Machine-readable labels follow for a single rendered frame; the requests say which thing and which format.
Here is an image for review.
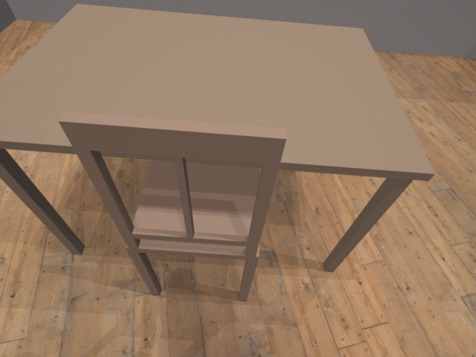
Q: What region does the chair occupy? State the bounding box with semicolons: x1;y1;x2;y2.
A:
59;112;286;302

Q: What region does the table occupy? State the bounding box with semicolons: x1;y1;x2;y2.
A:
0;4;435;272

